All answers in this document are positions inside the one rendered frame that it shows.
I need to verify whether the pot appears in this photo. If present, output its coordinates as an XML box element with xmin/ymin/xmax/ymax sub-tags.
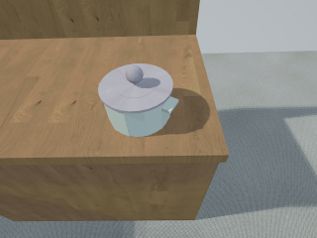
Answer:
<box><xmin>98</xmin><ymin>84</ymin><xmax>179</xmax><ymax>137</ymax></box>

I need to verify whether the knob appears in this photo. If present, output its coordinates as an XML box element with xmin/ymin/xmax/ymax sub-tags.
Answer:
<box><xmin>125</xmin><ymin>65</ymin><xmax>144</xmax><ymax>83</ymax></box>

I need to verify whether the lid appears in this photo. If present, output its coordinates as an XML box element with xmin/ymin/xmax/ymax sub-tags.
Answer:
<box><xmin>98</xmin><ymin>63</ymin><xmax>173</xmax><ymax>114</ymax></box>

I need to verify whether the table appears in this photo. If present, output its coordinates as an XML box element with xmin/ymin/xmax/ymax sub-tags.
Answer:
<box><xmin>0</xmin><ymin>0</ymin><xmax>229</xmax><ymax>221</ymax></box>

